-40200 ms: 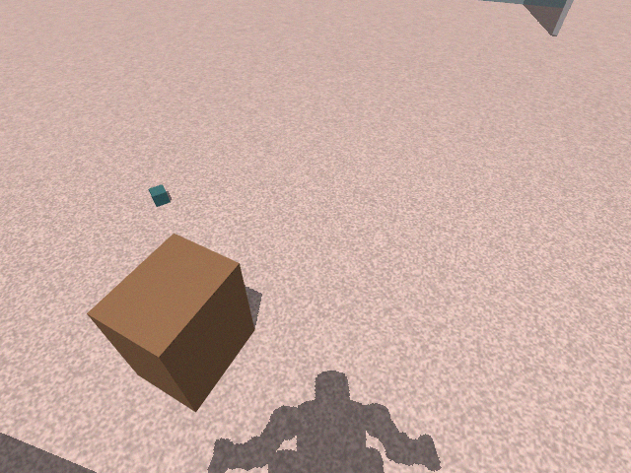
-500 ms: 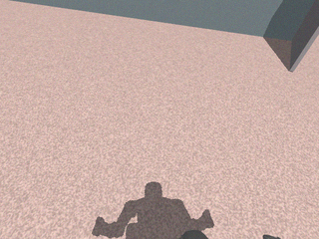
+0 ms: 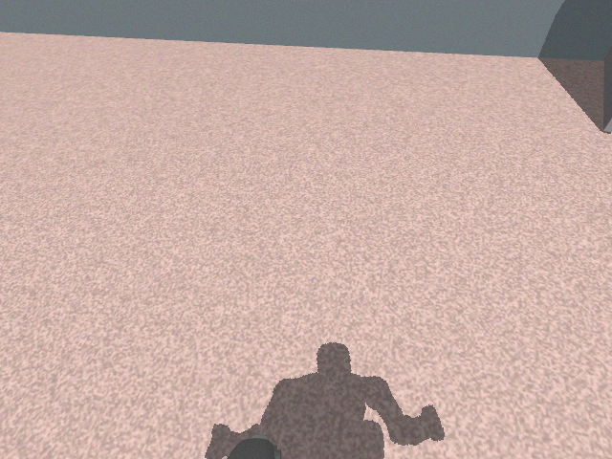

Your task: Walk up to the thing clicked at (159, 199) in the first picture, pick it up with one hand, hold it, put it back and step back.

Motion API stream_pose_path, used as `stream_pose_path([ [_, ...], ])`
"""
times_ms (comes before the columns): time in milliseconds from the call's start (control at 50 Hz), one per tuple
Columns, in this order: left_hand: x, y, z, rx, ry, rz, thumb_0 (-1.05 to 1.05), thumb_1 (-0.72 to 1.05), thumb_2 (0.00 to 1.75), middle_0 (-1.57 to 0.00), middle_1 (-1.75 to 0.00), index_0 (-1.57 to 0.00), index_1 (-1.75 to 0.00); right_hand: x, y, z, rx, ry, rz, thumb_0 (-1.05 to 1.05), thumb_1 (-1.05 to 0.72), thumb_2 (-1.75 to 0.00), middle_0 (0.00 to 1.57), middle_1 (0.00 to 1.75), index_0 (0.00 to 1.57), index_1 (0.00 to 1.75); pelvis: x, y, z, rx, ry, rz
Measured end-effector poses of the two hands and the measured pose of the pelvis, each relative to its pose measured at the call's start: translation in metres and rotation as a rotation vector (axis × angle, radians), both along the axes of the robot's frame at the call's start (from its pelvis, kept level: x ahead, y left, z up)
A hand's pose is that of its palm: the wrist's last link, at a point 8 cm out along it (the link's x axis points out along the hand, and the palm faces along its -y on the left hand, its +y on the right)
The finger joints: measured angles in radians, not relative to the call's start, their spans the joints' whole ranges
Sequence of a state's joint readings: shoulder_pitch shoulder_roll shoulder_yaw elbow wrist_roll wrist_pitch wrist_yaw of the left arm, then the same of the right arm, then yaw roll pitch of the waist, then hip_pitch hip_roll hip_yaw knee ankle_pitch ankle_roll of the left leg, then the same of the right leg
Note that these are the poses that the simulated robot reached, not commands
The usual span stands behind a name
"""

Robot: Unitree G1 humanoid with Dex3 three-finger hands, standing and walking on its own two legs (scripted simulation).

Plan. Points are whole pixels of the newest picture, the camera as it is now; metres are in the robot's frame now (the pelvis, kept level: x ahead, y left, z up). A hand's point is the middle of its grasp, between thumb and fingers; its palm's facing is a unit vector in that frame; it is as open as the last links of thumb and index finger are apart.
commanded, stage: walk up
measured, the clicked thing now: out of the picture -0.60 +1.14 -0.74
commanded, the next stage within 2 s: none
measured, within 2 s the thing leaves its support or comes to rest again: neither
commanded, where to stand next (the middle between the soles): +0.43 +0.05 m, yaw -1 degrees
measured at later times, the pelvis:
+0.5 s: pelvis +0.19 +0.03 +0.01, yaw +17 degrees
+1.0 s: pelvis +0.42 -0.01 -0.01, yaw +39 degrees
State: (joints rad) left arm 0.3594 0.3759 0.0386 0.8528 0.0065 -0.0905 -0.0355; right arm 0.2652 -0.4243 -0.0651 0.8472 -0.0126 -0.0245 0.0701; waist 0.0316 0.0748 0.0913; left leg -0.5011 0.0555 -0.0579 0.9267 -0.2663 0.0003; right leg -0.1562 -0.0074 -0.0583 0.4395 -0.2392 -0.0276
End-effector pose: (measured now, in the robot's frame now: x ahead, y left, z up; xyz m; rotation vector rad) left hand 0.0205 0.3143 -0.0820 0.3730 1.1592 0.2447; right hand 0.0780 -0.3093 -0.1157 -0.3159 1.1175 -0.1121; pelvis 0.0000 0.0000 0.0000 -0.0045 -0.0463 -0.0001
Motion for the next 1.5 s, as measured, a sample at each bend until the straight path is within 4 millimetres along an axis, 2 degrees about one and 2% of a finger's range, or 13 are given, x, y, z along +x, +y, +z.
stream_pose_path([
  [220, 0.084, 0.054, -0.046, -0.04, 0.027, 0.02, 0.01, 0.9, 0.9, -0.2, -0.3, -0.21, -0.3, 0.107, 0.035, 0.014, -0.091, -0.053, 0.036, 0.0, -0.91, -0.9, 0.2, 0.3, 0.21, 0.3, 0.091, 0.041, -0.022, 0.004, -0.002, 0.046],
  [340, 0.172, 0.053, -0.029, -0.091, -0.144, 0.013, 0.01, 0.91, 0.9, -0.2, -0.3, -0.21, -0.3, 0.126, 0.051, 0.034, -0.113, 0.068, 0.076, 0.0, -0.91, -0.9, 0.2, 0.3, 0.21, 0.3, 0.127, 0.044, -0.001, -0.017, -0.003, 0.168],
  [440, 0.215, 0.052, -0.018, -0.107, -0.211, 0.058, 0.01, 0.91, 0.9, -0.2, -0.3, -0.21, -0.3, 0.16, 0.046, 0.043, -0.142, 0.114, 0.126, 0.0, -0.9, -0.9, 0.21, 0.31, 0.21, 0.3, 0.165, 0.04, 0.005, -0.012, -0.004, 0.251],
  [540, 0.235, 0.05, -0.014, -0.088, -0.194, 0.16, 0.01, 0.91, 0.9, -0.2, -0.3, -0.21, -0.3, 0.224, 0.03, 0.042, -0.165, 0.114, 0.193, 0.01, -0.9, -0.9, 0.21, 0.31, 0.21, 0.3, 0.213, 0.026, 0.004, 0.001, 0.016, 0.317],
  [640, 0.254, 0.039, -0.011, -0.028, -0.181, 0.263, 0.01, 0.91, 0.9, -0.2, -0.3, -0.21, -0.3, 0.312, 0.007, 0.025, -0.184, 0.103, 0.288, 0.01, -0.9, -0.9, 0.21, 0.31, 0.21, 0.3, 0.268, 0.005, -0.007, 0.03, 0.04, 0.38],
  [720, 0.247, 0.018, -0.005, 0.022, -0.171, 0.367, 0.01, 0.91, 0.9, -0.2, -0.3, -0.21, -0.3, 0.395, 0.007, 0.007, -0.201, 0.103, 0.385, 0.01, -0.91, -0.9, 0.2, 0.3, 0.21, 0.3, 0.305, -0.007, -0.011, 0.007, 0.029, 0.455],
  [840, 0.217, -0.018, 0.007, 0.007, -0.052, 0.549, 0.01, 0.91, 0.9, -0.2, -0.3, -0.21, -0.3, 0.516, 0.058, 0.022, -0.112, -0.003, 0.566, 0.01, -0.91, -0.9, 0.2, 0.3, 0.21, 0.3, 0.361, -0.009, 0.007, 0.043, 0.036, 0.528],
  [920, 0.21, -0.038, -0.006, -0.014, 0.013, 0.644, 0.01, 0.91, 0.9, -0.2, -0.3, -0.21, -0.3, 0.58, 0.096, 0.024, -0.083, -0.047, 0.659, 0.0, -0.91, -0.9, 0.2, 0.3, 0.2, 0.3, 0.392, -0.01, 0.003, 0.019, 0.02, 0.601],
  [1040, 0.228, -0.061, -0.049, -0.085, 0.028, 0.755, 0.01, 0.91, 0.9, -0.2, -0.3, -0.21, -0.3, 0.652, 0.161, 0.011, -0.084, -0.066, 0.802, 0.0, -0.91, -0.9, 0.2, 0.3, 0.2, 0.3, 0.431, -0.004, -0.021, -0.005, -0.005, 0.713],
  [1140, 0.265, -0.067, -0.076, -0.135, -0.01, 0.823, 0.01, 0.91, 0.9, -0.2, -0.3, -0.2, -0.3, 0.685, 0.203, 0.003, -0.073, -0.116, 0.859, 0.0, -0.91, -0.9, 0.2, 0.3, 0.21, 0.3, 0.452, 0.0, -0.033, 0.035, -0.02, 0.803],
  [1280, 0.308, -0.062, -0.046, -0.069, -0.139, 0.846, 0.01, 0.91, 0.9, -0.2, -0.3, -0.21, -0.3, 0.708, 0.232, 0.008, -0.009, -0.115, 0.953, 0.0, -0.91, -0.9, 0.2, 0.3, 0.21, 0.3, 0.473, -0.012, -0.02, 0.011, -0.013, 0.937],
  [1380, 0.295, -0.067, -0.026, 0.096, -0.17, 0.921, 0.01, 0.91, 0.9, -0.21, -0.3, -0.21, -0.3, 0.731, 0.234, -0.007, 0.036, -0.115, 1.064, 0.0, -0.9, -0.9, 0.2, 0.3, 0.21, 0.3, 0.49, -0.038, -0.03, 0.016, 0.001, 1.04],
  [1500, 0.244, -0.123, 0.001, 0.2, -0.093, 1.057, 0.0, 0.91, 0.9, -0.2, -0.3, -0.21, -0.3, 0.748, 0.227, -0.01, 0.021, -0.065, 1.172, 0.0, -0.91, -0.9, 0.2, 0.3, 0.21, 0.3, 0.501, -0.065, -0.023, 0.027, 0.002, 1.171],
])
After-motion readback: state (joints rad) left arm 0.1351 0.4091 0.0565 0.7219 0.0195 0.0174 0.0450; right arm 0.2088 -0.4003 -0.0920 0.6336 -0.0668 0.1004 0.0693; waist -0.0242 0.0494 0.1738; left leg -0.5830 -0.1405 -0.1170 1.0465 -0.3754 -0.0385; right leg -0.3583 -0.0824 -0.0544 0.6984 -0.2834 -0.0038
